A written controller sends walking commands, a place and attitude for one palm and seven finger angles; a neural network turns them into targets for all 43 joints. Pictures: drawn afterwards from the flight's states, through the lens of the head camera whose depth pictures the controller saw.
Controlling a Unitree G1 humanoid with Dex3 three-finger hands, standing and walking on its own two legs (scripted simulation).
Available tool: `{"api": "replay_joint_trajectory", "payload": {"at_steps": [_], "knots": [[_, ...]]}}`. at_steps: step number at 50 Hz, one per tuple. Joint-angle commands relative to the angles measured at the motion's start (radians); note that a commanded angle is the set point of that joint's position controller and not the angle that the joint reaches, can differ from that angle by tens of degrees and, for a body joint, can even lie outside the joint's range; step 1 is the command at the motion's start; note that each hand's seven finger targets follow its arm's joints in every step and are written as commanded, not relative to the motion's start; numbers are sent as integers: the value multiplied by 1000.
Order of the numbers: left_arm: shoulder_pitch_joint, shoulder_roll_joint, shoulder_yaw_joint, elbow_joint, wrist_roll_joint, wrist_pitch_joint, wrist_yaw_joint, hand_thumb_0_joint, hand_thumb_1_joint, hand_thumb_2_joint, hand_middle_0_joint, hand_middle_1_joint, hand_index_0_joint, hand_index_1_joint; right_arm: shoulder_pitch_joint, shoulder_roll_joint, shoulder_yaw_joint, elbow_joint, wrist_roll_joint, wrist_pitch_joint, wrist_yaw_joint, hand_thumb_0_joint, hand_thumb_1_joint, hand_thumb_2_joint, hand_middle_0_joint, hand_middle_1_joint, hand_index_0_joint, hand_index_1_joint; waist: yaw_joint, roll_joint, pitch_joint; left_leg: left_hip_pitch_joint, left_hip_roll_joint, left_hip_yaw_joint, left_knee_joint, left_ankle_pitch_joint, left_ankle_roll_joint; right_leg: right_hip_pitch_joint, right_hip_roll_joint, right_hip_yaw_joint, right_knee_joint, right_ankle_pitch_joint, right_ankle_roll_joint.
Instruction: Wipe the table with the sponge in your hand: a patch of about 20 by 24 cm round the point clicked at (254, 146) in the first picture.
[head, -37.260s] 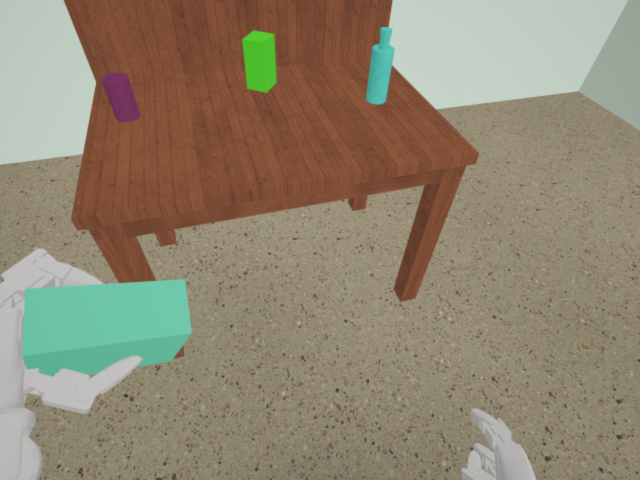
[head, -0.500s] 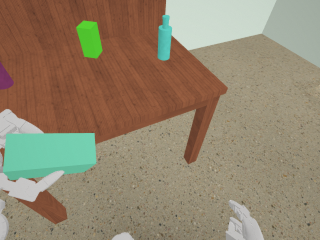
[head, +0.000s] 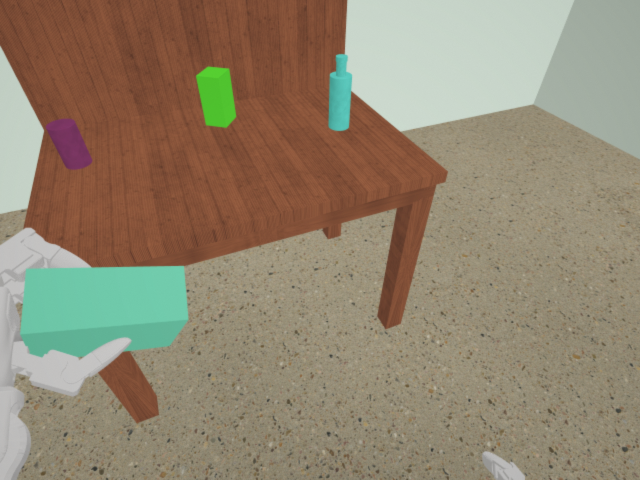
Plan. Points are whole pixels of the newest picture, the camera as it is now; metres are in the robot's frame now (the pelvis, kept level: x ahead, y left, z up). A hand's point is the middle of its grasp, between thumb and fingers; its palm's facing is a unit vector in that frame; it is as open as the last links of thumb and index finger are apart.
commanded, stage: stop stepping back and stand still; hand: left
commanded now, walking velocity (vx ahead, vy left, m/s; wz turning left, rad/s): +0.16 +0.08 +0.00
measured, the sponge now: (133, 311) +0.23 +0.20 +0.17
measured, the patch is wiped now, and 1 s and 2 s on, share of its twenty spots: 1.00 1.00 1.00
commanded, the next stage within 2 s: stand and wait in 0.58 s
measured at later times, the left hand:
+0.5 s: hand (104, 369) +0.17 +0.20 +0.18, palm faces +0.34 -0.88 -0.34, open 9.8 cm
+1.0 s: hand (89, 332) +0.20 +0.22 +0.18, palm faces +0.36 -0.86 -0.36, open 9.8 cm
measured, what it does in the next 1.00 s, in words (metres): steps on the spot: right foot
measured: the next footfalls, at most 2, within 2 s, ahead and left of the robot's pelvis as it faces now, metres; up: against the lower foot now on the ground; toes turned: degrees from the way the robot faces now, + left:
right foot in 0.38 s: +0.03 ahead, -0.15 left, +0.00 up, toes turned -5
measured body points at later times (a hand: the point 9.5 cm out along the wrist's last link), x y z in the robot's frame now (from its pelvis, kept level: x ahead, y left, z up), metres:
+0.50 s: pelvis -0.05 -0.03 +0.02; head -0.06 -0.03 +0.47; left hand +0.14 +0.24 +0.20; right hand +0.09 -0.27 -0.08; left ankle -0.03 +0.09 -0.67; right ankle -0.01 -0.14 -0.71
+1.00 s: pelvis -0.02 -0.01 +0.03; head -0.02 +0.00 +0.48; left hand +0.17 +0.27 +0.20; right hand +0.15 -0.24 -0.05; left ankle +0.00 +0.10 -0.71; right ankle -0.01 -0.14 -0.71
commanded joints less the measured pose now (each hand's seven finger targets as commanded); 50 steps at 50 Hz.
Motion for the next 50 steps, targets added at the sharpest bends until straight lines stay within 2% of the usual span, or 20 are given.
{"api": "replay_joint_trajectory", "payload": {"at_steps": [1,5,6,7,8,10,11,17,18,19,20,22,25,27,29,32,36,38,42,50], "knots": [[-128,190,72,-246,-14,-59,-15,0,100,1300,-1200,-1600,-1200,-1600,-184,-105,-57,-135,-4,-30,1,0,-900,-900,200,300,200,300,-33,-260,-26,-124,-23,-14,381,74,3,-111,-301,518,-509,-499,-125],[-31,211,110,-390,-14,-51,26,0,100,1300,-1200,-1600,-1200,-1600,-215,-73,-25,-159,-14,-24,-20,0,-900,-900,200,300,200,300,-30,-58,-68,197,-21,81,-201,4,39,-274,-200,205,-325,-473,-68],[-36,206,108,-408,-14,-53,37,0,100,1300,-1200,-1600,-1200,-1600,-212,-94,-22,-169,-21,-31,-28,0,-900,-900,200,300,200,300,-34,90,-67,176,-10,39,-385,-74,55,-227,-131,132,-145,-451,-47],[-40,197,114,-422,-18,-55,48,0,100,1300,-1200,-1600,-1200,-1600,-212,-134,-39,-197,-27,-36,-35,0,-900,-900,200,300,200,300,-33,377,-46,152,155,-289,-624,-286,119,-250,18,16,229,-335,3],[-139,236,144,-478,9,-73,54,0,100,1300,-1200,-1600,-1200,-1600,-236,-133,-53,-223,-13,-59,-30,0,-900,-900,200,300,200,300,-9,397,-37,0,278,-397,-746,-283,193,-249,30,36,550,-235,33],[-94,227,137,-269,18,-55,48,0,100,1300,-1200,-1600,-1200,-1600,-184,-82,-42,-156,-3,-65,-3,0,-900,-900,200,300,200,300,-31,130,36,33,268,-391,-669,-156,204,-370,-54,113,648,-139,35],[-63,194,116,-214,12,-48,48,0,100,1300,-1200,-1600,-1200,-1600,-182,-79,-39,-141,1,-65,-2,0,-900,-900,200,300,200,300,-24,84,53,43,262,-342,-646,-139,201,-350,-75,105,550,-133,36],[5,103,21,-196,-2,-26,32,0,100,1300,-1200,-1600,-1200,-1600,-208,-127,-38,-203,-10,-36,-16,0,-900,-900,200,300,200,300,6,156,7,-81,90,-48,-427,-79,70,237,32,-85,-217,-58,18],[-3,111,18,-216,1,-30,27,0,100,1300,-1200,-1600,-1200,-1600,-217,-122,-42,-209,-12,-29,-16,0,-900,-900,200,300,200,300,19,38,-3,-171,36,18,-212,-30,50,328,-29,9,-316,-14,-15],[-1,145,39,-196,5,-29,25,0,100,1300,-1200,-1600,-1200,-1600,-210,-107,-51,-204,-11,-17,-14,0,-900,-900,200,300,200,300,15,-226,6,-307,-36,71,62,-10,11,351,-220,327,-446,-84,-99],[-83,184,67,-269,-8,-46,24,0,100,1300,-1200,-1600,-1200,-1600,-221,-103,-52,-214,-6,-21,-12,0,-900,-900,200,300,200,300,4,-283,-9,-333,-38,29,232,38,-8,306,-366,509,-501,40,-159],[-94,218,103,-308,-7,-55,24,0,100,1300,-1200,-1600,-1200,-1600,-201,-109,-67,-178,0,-15,-7,0,-900,-900,200,300,200,300,-15,-172,-52,-213,10,-48,220,85,-16,173,-347,438,-483,-127,-152],[-40,197,101,-349,-13,-59,43,0,100,1300,-1200,-1600,-1200,-1600,-238,-81,-50,-189,-12,3,-20,0,-900,-900,200,300,200,300,-18,-104,-9,86,36,-2,-146,130,7,-53,-296,243,-419,-231,-103],[-3,178,85,-366,-14,-61,60,0,100,1300,-1200,-1600,-1200,-1600,-235,-95,-53,-203,-22,2,-41,0,-900,-900,200,300,200,300,-28,52,-8,190,3,21,-377,117,13,-58,-195,144,-281,-277,-53],[12,176,103,-375,-10,-64,77,0,100,1300,-1200,-1600,-1200,-1600,-231,-133,-58,-223,-21,-9,-43,0,-900,-900,200,300,200,300,2,244,-12,92,149,-240,-569,-53,88,-3,-27,25,-64,-169,18],[31,171,108,-300,-1,-49,75,0,100,1300,-1200,-1600,-1200,-1600,-233,-106,-54,-218,-2,-24,-42,0,-900,-900,200,300,200,300,5,133,-5,-41,101,-176,-541,-15,58,162,-15,33,-140,-47,37],[26,130,52,-214,-7,-49,54,0,100,1300,-1200,-1600,-1200,-1600,-212,-104,-63,-191,-12,-27,-22,0,-900,-900,200,300,200,300,-19,-160,16,30,-15,-4,-261,163,-9,77,-177,264,-404,-111,-30],[-27,145,50,-269,-4,-53,56,0,100,1300,-1200,-1600,-1200,-1600,-222,-99,-55,-188,-15,-26,-21,0,-900,-900,200,300,200,300,-19,-102,-9,67,-6,-5,-307,231,-10,112,-193,246,-385,-23,-44],[-6,165,73,-313,1,-60,65,0,100,1300,-1200,-1600,-1200,-1600,-248,-109,-53,-211,-23,-28,-29,0,-900,-900,200,300,200,300,-1,78,-23,108,41,-72,-458,303,6,146,-84,119,-279,81,4],[28,136,63,-305,-7,-60,63,0,100,1300,-1200,-1600,-1200,-1600,-242,-98,-49,-222,-17,-15,-24,0,-900,-900,200,300,200,300,7,76,-107,158,57,-52,-463,497,-5,248,-51,73,-247,267,25]]}}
